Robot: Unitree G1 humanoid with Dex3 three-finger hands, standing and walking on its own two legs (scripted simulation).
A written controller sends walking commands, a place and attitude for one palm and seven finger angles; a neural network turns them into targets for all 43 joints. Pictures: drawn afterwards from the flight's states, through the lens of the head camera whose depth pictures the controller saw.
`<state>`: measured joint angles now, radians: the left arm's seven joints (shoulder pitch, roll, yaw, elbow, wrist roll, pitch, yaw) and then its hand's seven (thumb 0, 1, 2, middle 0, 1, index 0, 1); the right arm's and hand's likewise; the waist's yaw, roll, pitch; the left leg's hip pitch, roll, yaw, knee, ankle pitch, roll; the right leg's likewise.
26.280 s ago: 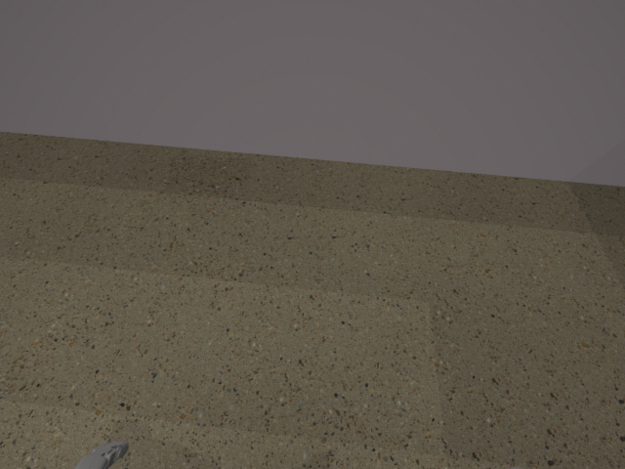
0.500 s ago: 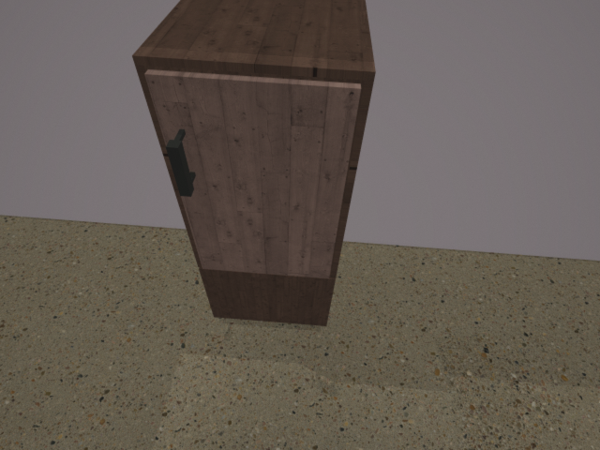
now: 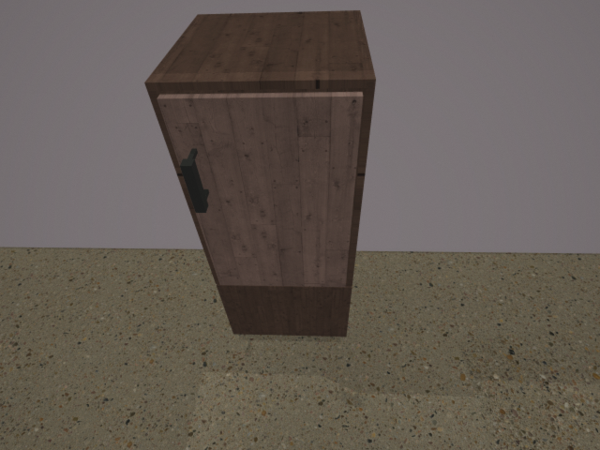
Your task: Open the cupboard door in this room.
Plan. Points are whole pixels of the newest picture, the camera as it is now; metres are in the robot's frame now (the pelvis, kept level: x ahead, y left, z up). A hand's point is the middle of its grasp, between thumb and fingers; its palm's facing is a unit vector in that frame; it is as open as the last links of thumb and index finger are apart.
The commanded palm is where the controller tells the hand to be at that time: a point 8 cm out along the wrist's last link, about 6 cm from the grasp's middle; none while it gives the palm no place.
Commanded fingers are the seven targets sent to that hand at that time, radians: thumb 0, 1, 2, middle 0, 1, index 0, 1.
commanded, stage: look again from close up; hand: left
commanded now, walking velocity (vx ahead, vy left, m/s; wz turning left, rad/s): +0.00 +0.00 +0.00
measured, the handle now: (197, 180) +0.62 +0.25 +0.00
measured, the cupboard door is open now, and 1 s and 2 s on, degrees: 0 0 0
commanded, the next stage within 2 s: shuffle to correct the standing spot in 0.16 s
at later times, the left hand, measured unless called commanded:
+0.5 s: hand out of the picture +0.00 +0.15 -0.18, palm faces +0.06 -0.99 -0.15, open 7.4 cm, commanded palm none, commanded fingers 0.00 0.90 0.90 -0.20 -0.30 -0.20 -0.30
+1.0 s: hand (189, 439) +0.18 +0.20 -0.16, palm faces +0.07 -0.95 -0.29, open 7.3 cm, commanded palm none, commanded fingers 0.00 0.90 0.90 -0.20 -0.30 -0.20 -0.30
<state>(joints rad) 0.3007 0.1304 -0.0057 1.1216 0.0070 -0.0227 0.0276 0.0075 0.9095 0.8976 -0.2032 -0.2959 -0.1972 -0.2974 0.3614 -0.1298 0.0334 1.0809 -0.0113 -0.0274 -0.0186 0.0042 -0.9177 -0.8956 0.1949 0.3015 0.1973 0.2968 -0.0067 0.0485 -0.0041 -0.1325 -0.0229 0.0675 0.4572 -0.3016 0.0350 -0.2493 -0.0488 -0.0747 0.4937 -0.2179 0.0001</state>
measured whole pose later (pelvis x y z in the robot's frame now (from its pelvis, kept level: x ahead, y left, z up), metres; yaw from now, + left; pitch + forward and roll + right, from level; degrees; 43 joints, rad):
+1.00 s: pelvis +0.09 +0.00 -0.01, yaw +3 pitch -1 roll +2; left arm 0.13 0.17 0.04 0.98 0.01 -0.04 0.04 0.01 0.92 0.90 -0.20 -0.30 -0.20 -0.30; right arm 0.34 -0.14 -0.02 1.09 0.00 0.01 -0.04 0.00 -0.91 -0.90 0.20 0.30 0.20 0.30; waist -0.02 0.04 0.11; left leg -0.24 -0.05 0.02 0.93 -0.55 0.01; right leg -0.35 -0.03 -0.11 0.62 -0.26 -0.08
